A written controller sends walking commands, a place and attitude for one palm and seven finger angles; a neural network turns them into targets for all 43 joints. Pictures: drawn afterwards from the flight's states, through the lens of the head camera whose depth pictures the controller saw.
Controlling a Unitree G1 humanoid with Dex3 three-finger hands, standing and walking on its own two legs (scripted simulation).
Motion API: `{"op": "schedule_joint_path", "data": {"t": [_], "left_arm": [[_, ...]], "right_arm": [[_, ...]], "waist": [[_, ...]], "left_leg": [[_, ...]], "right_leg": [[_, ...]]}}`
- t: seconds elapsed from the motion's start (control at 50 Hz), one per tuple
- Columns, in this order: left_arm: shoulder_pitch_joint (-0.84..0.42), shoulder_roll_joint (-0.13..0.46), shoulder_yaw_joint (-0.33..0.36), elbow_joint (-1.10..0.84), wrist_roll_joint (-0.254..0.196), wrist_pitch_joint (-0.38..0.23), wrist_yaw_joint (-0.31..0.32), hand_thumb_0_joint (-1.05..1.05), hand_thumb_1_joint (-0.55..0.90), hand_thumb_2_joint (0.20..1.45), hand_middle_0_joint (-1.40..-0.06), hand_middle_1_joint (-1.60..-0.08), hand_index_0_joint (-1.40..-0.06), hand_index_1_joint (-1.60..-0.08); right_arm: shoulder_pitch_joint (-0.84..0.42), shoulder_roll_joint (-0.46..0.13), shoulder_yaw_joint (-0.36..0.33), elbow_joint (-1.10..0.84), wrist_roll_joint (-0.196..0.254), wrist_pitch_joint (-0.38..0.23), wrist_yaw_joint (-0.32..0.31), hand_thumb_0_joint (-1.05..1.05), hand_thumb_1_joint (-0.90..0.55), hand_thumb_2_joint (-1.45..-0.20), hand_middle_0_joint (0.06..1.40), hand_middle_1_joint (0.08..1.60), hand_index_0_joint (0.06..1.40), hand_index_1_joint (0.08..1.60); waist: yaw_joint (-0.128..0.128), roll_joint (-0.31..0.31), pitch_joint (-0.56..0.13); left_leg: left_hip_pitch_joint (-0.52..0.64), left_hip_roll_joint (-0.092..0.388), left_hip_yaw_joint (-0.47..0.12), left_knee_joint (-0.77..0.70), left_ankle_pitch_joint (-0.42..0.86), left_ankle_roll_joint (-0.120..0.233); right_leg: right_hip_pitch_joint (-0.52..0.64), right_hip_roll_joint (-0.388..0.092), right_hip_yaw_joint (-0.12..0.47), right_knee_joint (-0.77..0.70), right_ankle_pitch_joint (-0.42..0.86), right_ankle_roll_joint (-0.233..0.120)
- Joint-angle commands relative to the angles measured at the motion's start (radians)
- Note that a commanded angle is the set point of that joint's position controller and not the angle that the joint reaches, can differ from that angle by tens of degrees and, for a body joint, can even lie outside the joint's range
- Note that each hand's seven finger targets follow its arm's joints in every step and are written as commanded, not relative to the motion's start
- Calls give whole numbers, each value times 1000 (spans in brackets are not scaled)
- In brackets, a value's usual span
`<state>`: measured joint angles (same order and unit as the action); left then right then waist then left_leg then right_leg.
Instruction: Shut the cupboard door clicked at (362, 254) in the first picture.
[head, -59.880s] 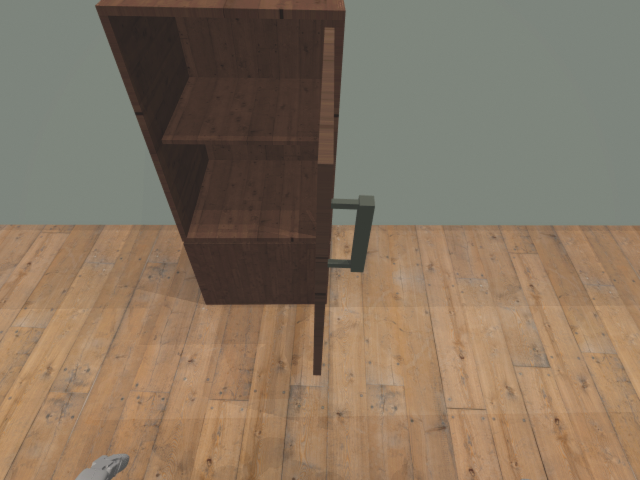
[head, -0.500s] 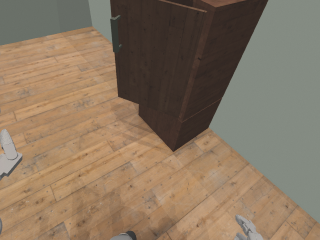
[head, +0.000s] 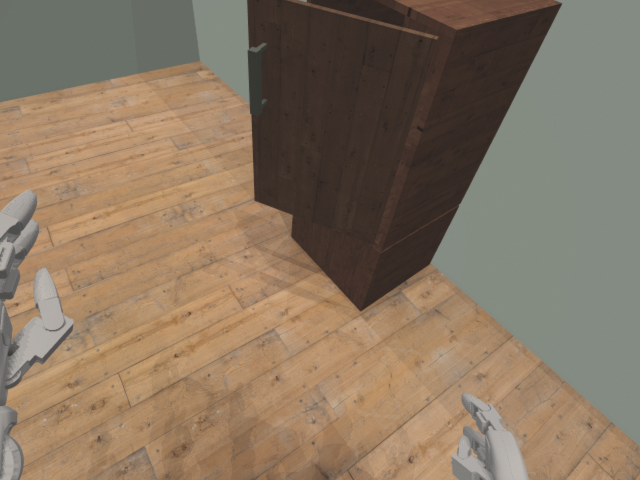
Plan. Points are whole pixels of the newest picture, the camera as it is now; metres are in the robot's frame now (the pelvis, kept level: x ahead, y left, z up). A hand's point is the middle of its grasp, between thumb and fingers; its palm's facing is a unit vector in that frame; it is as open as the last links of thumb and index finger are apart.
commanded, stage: stop stepping back and stand still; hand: left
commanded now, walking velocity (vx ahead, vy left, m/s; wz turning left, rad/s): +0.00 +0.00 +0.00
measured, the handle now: (259, 79) +0.92 +0.18 +0.04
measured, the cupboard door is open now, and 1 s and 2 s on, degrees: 29 29 29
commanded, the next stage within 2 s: let the arm hang, fingers relaxed in 0.06 s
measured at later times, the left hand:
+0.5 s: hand out of the picture +0.02 +0.17 -0.19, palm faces +0.04 -0.99 -0.15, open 7.0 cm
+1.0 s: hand out of the picture -0.03 +0.20 -0.17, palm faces +0.04 -0.96 -0.27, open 7.4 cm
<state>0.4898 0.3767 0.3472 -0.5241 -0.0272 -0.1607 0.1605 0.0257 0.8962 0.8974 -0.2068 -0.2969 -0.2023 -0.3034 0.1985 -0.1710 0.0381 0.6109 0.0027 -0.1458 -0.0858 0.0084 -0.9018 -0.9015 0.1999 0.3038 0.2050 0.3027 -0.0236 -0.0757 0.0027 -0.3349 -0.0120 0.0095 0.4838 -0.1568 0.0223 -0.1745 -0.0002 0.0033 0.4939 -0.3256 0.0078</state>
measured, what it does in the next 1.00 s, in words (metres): stands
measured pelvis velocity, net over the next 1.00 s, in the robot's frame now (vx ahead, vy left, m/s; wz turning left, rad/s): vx -0.01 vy -0.01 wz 0.01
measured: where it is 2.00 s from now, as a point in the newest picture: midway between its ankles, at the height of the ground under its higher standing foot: outside the picture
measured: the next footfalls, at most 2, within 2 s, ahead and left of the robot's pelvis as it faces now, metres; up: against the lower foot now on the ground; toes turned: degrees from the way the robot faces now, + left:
none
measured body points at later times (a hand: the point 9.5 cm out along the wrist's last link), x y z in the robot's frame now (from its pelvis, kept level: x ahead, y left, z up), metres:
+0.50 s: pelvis -0.02 +0.00 -0.01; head -0.02 +0.03 +0.43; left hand +0.02 +0.22 -0.18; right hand +0.03 -0.27 -0.14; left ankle +0.06 +0.10 -0.74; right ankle -0.04 -0.12 -0.74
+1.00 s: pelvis -0.01 -0.01 +0.00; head -0.02 -0.02 +0.45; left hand -0.03 +0.25 -0.15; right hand +0.02 -0.25 -0.16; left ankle +0.06 +0.10 -0.74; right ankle -0.04 -0.12 -0.74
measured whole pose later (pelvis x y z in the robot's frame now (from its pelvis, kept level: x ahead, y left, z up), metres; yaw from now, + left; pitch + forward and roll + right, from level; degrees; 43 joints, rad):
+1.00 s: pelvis -0.01 -0.01 +0.00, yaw +1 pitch -3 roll +0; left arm 0.32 0.22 0.02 1.13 0.02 0.01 0.02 0.01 0.91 0.90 -0.20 -0.29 -0.19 -0.30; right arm 0.25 -0.20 -0.01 1.09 -0.01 0.02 -0.02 0.00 -0.91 -0.90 0.20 0.30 0.20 0.30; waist -0.01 0.03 0.01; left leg -0.27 0.00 0.00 0.44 -0.12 0.01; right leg -0.11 0.01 -0.02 0.46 -0.30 -0.01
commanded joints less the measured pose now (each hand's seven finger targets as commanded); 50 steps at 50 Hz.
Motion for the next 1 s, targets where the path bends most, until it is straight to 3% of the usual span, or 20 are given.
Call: {"op": "schedule_joint_path", "data": {"t": [0.0,0.12,0.14,0.16,0.18,0.24,0.28,0.3,0.34,0.38,0.42,0.44,0.48,0.5,0.56,0.62,0.68,0.74,0.86,0.98], "left_arm": [[174,293,310,-244,-24,-115,32,0,900,900,-200,-300,-200,-300],[173,179,209,-21,-54,-70,14,0,900,900,-200,-300,-200,-300],[-5,27,-241,574,38,70,-130,0,900,900,-200,-300,-200,-300],[-39,24,-228,608,38,148,-150,0,900,900,-200,-300,-200,-300],[-52,14,-233,604,36,171,-156,0,900,900,-200,-300,-200,-300],[-138,41,-245,750,52,162,-163,0,900,900,-200,-300,-200,-300],[-184,52,-252,876,59,158,-164,0,900,900,-200,-300,-200,-300],[-204,56,-260,938,59,160,-161,0,900,900,-200,-300,-200,-300],[-246,29,-283,1038,55,177,-147,0,900,900,-200,-300,-200,-300],[-274,17,-299,1117,55,188,-141,0,900,900,-200,-300,-200,-300],[-244,-4,-307,1209,50,185,-141,0,900,900,-200,-300,-200,-300],[-207,-20,-312,1257,46,185,-140,0,900,900,-200,-300,-200,-300],[-110,-47,-289,1347,44,189,-140,0,900,900,-200,-300,-200,-300],[-86,-33,-290,1386,46,189,-142,0,900,900,-200,-300,-200,-300],[-52,-50,-297,1474,45,179,-151,0,900,900,-200,-300,-200,-300],[-58,-41,-298,1529,44,164,-152,0,900,900,-200,-300,-200,-300],[-91,-36,-303,1563,43,152,-147,0,900,900,-200,-300,-200,-300],[-123,-35,-307,1588,42,150,-142,0,900,900,-200,-300,-200,-300],[-128,-36,-312,1621,43,160,-137,0,900,900,-200,-300,-200,-300],[-137,-38,-311,1627,43,159,-137,0,900,900,-200,-300,-200,-300]], "right_arm": [[-40,-137,-61,-137,-11,-35,3,0,-900,-900,200,300,200,300],[-26,-154,-66,-128,14,8,3,0,-900,-900,200,300,200,300],[-148,-316,-95,29,27,-65,84,0,-900,-900,200,300,200,300],[-82,-292,-116,50,13,-18,86,0,-900,-900,200,300,200,300],[-68,-293,-113,42,8,0,82,0,-900,-900,200,300,200,300],[-56,-295,-92,74,-5,59,78,0,-900,-900,200,300,200,300],[-65,-274,-80,93,-13,90,78,0,-900,-900,200,300,200,300],[-52,-251,-76,104,-20,107,81,0,-900,-900,200,300,200,300],[-16,-202,-70,146,-34,149,80,0,-900,-900,200,300,200,300],[22,-182,-68,185,-37,169,79,0,-900,-900,200,300,200,300],[59,-167,-60,224,-34,163,81,0,-900,-900,200,300,200,300],[62,-174,-56,241,-34,156,78,0,-900,-900,200,300,200,300],[41,-197,-68,260,-39,154,67,0,-900,-900,200,300,200,300],[29,-206,-71,266,-34,155,62,0,-900,-900,200,300,200,300],[63,-200,-78,308,-26,150,53,0,-900,-900,200,300,200,300],[86,-204,-86,340,-18,147,51,0,-900,-900,200,300,200,300],[113,-188,-87,378,-15,148,51,0,-900,-900,200,300,200,300],[134,-173,-86,413,-15,156,53,0,-900,-900,200,300,200,300],[111,-168,-79,450,-18,160,55,0,-900,-900,200,300,200,300],[83,-159,-74,461,-20,153,56,0,-900,-900,200,300,200,300]], "waist": [[28,330,-198],[7,133,-138],[0,151,-39],[-3,130,-104],[2,128,-81],[24,-81,-85],[18,-215,-42],[10,-233,-15],[-6,-197,45],[-25,-72,81],[-28,127,81],[-12,253,87],[37,438,64],[57,432,72],[56,361,-11],[46,190,-40],[18,60,1],[-3,-6,58],[4,41,147],[17,62,130]], "left_leg": [[48,122,-119,-152,-2,-7],[74,125,-73,-84,107,-19],[26,122,-62,81,362,-13],[115,130,-53,78,370,-23],[105,142,-60,64,319,-9],[32,146,-127,47,214,32],[38,90,-125,88,38,26],[55,51,-93,132,-6,10],[89,13,-36,218,-135,-12],[136,26,-24,203,-119,-19],[138,66,-91,75,-34,-6],[58,100,-165,-41,-77,9],[-97,139,-266,-225,-339,36],[-126,145,-283,-251,-368,47],[-50,134,-247,-259,-372,41],[18,122,-197,-207,-265,31],[100,91,-134,-124,-134,13],[168,87,-102,-79,-75,5],[136,98,-109,-125,-121,8],[119,95,-106,-148,-86,6]], "right_leg": [[93,5,-23,-62,105,-20],[15,-20,10,-109,230,-10],[-99,-99,-21,-9,390,-32],[-126,-92,25,-8,321,-39],[-147,-81,11,-3,215,-32],[-106,-69,17,6,112,-48],[-175,-123,89,-80,13,-82],[-224,-157,121,-115,-10,-111],[-327,-206,160,-180,-131,-156],[-381,-193,144,-174,-205,-152],[-338,-130,101,-93,-169,-107],[-248,-75,68,-47,-146,-73],[-55,-23,5,28,-96,-52],[-10,-16,1,32,-68,-53],[25,-21,10,-17,-29,-56],[35,-49,32,-100,-2,-64],[-58,-88,75,-179,-40,-79],[-162,-105,82,-229,-104,-83],[-190,-87,78,-219,-131,-72],[-132,-88,76,-202,-62,-64]]}}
